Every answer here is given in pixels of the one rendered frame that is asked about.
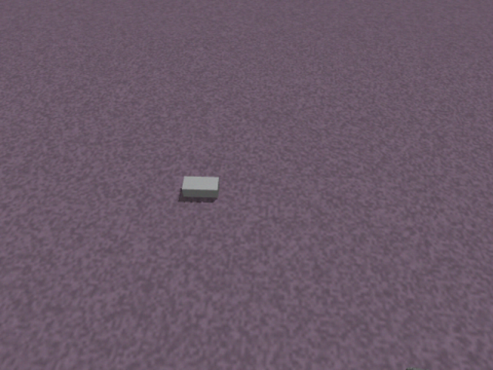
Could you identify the carton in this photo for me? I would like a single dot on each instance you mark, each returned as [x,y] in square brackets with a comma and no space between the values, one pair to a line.
[200,186]

